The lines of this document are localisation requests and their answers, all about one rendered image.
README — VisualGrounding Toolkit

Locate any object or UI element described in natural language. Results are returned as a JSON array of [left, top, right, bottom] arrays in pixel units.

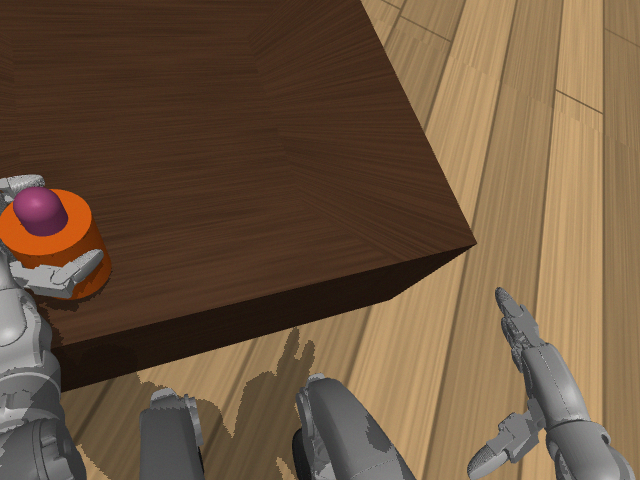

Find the right robot arm
[[546, 420, 636, 480]]

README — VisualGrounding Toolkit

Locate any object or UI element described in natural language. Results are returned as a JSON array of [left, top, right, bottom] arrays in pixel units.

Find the right robot foot
[[292, 428, 311, 480]]

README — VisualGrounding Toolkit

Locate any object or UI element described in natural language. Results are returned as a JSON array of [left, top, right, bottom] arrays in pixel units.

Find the right robot hand
[[467, 287, 591, 480]]

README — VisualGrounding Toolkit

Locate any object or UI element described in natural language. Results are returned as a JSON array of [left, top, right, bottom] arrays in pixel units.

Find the left robot hand
[[0, 174, 104, 299]]

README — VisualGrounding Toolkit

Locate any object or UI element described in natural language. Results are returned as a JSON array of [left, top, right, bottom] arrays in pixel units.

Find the bottle
[[0, 186, 112, 300]]

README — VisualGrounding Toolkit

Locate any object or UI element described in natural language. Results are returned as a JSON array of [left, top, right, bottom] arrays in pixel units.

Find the left robot arm
[[0, 288, 87, 480]]

